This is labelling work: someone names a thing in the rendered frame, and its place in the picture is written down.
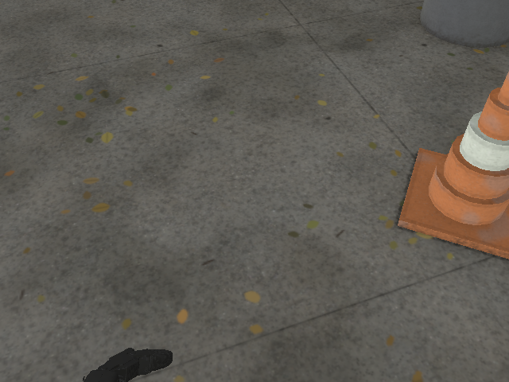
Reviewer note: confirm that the left robot hand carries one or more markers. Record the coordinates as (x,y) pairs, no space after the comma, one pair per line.
(128,364)

